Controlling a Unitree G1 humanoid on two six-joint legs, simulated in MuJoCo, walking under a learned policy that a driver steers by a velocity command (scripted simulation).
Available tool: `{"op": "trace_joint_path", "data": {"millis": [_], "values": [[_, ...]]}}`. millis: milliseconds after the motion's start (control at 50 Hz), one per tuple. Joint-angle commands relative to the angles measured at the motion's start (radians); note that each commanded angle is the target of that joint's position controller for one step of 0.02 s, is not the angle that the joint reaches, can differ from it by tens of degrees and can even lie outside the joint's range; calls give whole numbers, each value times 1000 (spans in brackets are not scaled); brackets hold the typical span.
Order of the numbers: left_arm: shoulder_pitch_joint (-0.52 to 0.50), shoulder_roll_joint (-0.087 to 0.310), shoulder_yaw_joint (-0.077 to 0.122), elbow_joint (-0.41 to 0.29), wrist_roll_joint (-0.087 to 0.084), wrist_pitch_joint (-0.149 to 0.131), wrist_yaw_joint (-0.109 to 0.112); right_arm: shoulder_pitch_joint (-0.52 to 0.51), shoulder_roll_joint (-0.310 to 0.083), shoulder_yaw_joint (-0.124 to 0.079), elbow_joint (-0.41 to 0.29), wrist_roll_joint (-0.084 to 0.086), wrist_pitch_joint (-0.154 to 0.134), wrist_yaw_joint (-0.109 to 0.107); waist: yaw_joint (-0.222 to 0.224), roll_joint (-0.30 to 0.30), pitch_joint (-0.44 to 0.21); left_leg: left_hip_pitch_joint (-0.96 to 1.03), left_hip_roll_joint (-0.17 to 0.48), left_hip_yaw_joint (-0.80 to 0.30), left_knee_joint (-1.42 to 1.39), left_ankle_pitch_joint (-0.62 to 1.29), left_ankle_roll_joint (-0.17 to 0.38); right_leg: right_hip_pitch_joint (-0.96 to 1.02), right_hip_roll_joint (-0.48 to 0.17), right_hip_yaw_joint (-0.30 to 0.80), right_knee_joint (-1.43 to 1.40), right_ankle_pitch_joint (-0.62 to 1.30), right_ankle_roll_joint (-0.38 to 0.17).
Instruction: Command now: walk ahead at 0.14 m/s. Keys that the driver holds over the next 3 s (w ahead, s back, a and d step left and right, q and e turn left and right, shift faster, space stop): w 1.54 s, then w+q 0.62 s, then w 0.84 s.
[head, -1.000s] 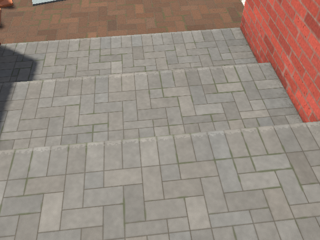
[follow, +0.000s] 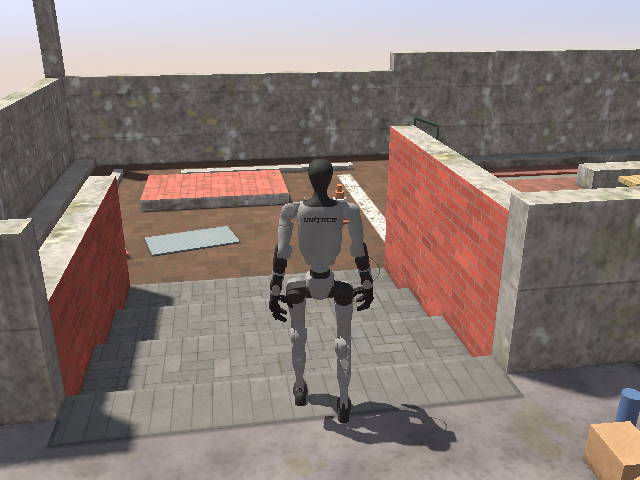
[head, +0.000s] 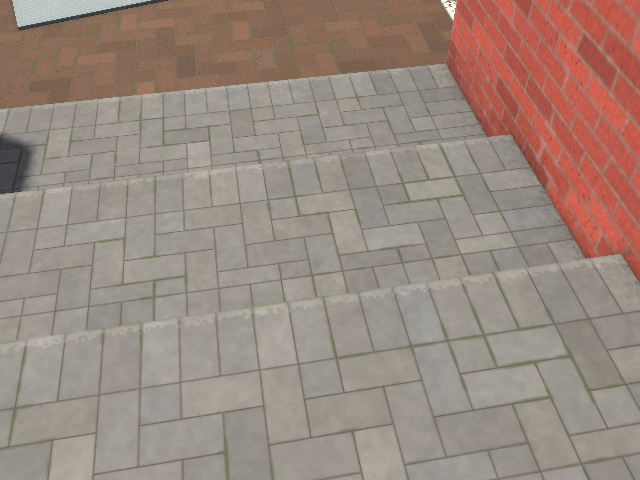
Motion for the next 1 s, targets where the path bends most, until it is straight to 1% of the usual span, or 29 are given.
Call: {"op": "trace_joint_path", "data": {"millis": [20, 80, 140, 180, 200, 220, 240, 260, 280, 340, 380, 460, 480, 520, 540, 580, 640, 680, 720, 780, 800, 840, 860, 880, 900, 920, 940, 980, 1000], "values": [[135, 149, 38, -3, 46, -6, 26, -8, -126, -40, -44, -24, -10, -23, 29, -102, 123, 3, -17, -14, -3, -308, 37, -203, -121, 166, -258, -278, -167], [158, 118, 37, -2, 43, -39, 65, -79, -37, -33, -95, -37, -22, -63, 53, -147, 177, -206, 18, -4, 62, -163, 63, 4, -308, 328, -337, -183, -269], [36, 131, 37, -44, 15, -31, 69, -2, -29, -36, -96, -21, -41, -73, -9, -110, 134, 87, -8, 40, -7, -82, 82, -109, -224, 205, -314, -43, -215], [49, 131, 36, -44, 48, -27, 67, 135, -58, -49, -58, -27, -58, -59, -51, -52, 102, 255, -4, 6, 1, -35, 114, -197, -132, 98, -145, 82, -184], [57, 99, 31, -51, 71, -30, 61, 273, -88, -54, -18, -34, -64, -56, -87, 67, 49, 406, 85, -174, -50, 36, 193, -327, -33, 15, 92, 107, -127], [56, 47, 19, -65, 82, -40, 51, 543, -123, -56, 40, -55, -66, -55, -184, 237, -58, 634, 287, -544, -213, 78, 341, -521, 70, 15, 450, -106, -70], [-16, 65, 33, -93, 57, -71, 49, 616, -135, -46, 50, -81, -75, -53, -214, 191, 18, 649, 383, -671, -298, 45, 369, -732, 75, 161, 710, -193, -93], [-44, 86, 40, -103, 31, -96, 57, 524, -140, -39, 31, -80, -82, -57, -161, 91, 75, 541, 411, -605, -297, 27, 341, -770, 25, 221, 822, -104, -119], [-56, 98, 47, -106, 39, -104, 65, 423, -84, -21, 9, -79, -73, -61, -111, 22, 75, 432, 377, -506, -299, 32, 312, -710, -11, 192, 837, -31, -134], [-41, -16, 26, -118, 70, -62, 66, 308, 46, 26, -28, -63, -56, -87, -18, 7, 120, 219, 261, -276, -390, 63, 239, -564, -88, 166, 678, 169, -130], [-84, -2, 29, -141, 60, -39, 49, 359, 49, 35, -12, -53, -72, -91, -23, 43, 127, 198, 231, -211, -421, 104, 236, -564, -89, 122, 534, 267, -104], [-215, -7, 17, -201, 69, -6, 32, 442, 18, 49, 21, -80, -72, -41, -40, 76, 96, 111, 211, -129, -412, 245, 244, -489, -63, 32, 340, 374, -62], [-148, -6, 19, -186, 80, -10, 22, 471, 14, 51, 28, -109, -72, -38, -14, 74, 89, 59, 217, -118, -352, 299, 240, -439, -63, 47, 463, 486, -63], [-153, 31, 28, -201, 78, -19, 22, 474, 27, 57, 23, -108, -76, -42, -8, 53, 83, 96, 229, -115, -288, 336, 242, -492, -62, 50, 456, 486, -66], [-227, 31, 24, -227, 59, -22, 32, 557, 64, 68, 87, -122, -80, -61, -40, 28, 114, 333, 280, -182, -219, 258, 228, -744, -142, 215, 334, 626, -61], [-330, 23, 17, -251, 59, -36, 44, 711, 66, 64, 119, -86, -70, -103, -133, 25, 101, 615, 288, -203, -137, 206, 235, -987, -129, 167, 155, 711, -40], [-436, -44, -13, -273, 62, -37, 26, 751, 125, 85, 114, -72, -45, -111, -175, 32, 136, 408, 202, -163, -89, 93, 189, -842, -126, 92, -44, 870, -53], [-424, -39, -23, -290, 58, -21, 11, 676, 87, 89, 73, -93, -33, -81, -145, 78, 153, 89, 198, -156, -121, -26, 190, -512, -109, 51, 35, 887, -62], [-413, 22, -17, -298, 66, -8, 12, 613, 52, 85, 39, -80, -44, -77, -117, 61, 192, 62, 211, -163, -94, -73, 173, -469, -121, 64, 29, 814, -72], [-454, 45, -28, -288, 76, -11, 10, 655, -8, 62, 50, -47, -23, -104, -165, 19, 200, 255, 194, -178, 8, -64, 124, -472, -143, 68, -167, 758, -67], [-403, 65, -23, -242, 65, -15, 18, 665, -36, 54, 51, -49, -10, -103, -159, 5, 158, 298, 179, -173, 82, -25, 106, -395, -136, 51, -203, 786, -46], [-47, 199, 35, -101, 30, -34, 40, 602, -91, 39, 10, -82, 18, -58, -5, -85, -15, 167, 90, -74, 401, 131, 31, 130, -74, -43, -203, 891, -19], [214, 267, 65, -41, 35, -33, 46, 695, 8, 70, 58, -133, 25, -16, 76, -138, -182, -84, 97, -83, 664, -43, -32, 572, -141, 9, 14, 949, -94], [421, 345, 74, -40, 32, -27, 11, 971, 130, 96, 101, -111, 17, 16, 45, -320, -598, -152, -22, -79, 1210, -616, -69, 995, -359, 239, 306, 1409, -368], [504, 282, 62, 32, 86, -33, -12, 698, -17, 58, -11, -60, -1, 28, 172, -191, -506, -403, -81, -123, 1459, -644, -75, 931, -401, 442, 173, 1216, -428], [373, 307, 72, 22, 54, -45, -9, 394, -38, 44, -139, -34, -28, 9, 170, -178, -273, -661, -17, -99, 1466, -546, -35, 690, -384, 467, 0, 631, -381], [215, 217, 37, -35, 56, -41, -7, 312, -81, 32, -144, -41, -41, -11, 124, -16, -142, -579, 80, -100, 1376, -417, 2, 359, -363, 407, -98, 461, -340], [90, 142, 15, -85, 79, -47, -3, 293, -14, 42, -159, -49, -46, -36, -10, -5, 19, -417, 163, -162, 1102, -219, 41, -37, -358, 315, -144, 751, -335], [80, 101, 7, -103, 69, -65, 11, 289, 35, 49, -162, -68, -43, -46, -36, -8, 44, -342, 180, -149, 920, -148, 68, -141, -306, 247, -212, 681, -322]]}}
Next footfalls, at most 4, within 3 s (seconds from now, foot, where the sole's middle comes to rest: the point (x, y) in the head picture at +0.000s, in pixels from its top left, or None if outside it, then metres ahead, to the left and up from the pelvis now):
0.84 right None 0.53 -0.21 -0.93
1.36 left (321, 365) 0.86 0.03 -0.93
1.86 right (396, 315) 1.02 -0.18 -0.93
2.38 left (278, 270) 1.31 0.17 -1.09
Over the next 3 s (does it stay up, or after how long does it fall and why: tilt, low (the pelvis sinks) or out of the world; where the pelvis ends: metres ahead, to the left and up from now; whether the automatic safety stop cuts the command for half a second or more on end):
stays up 1.58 0.11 -0.32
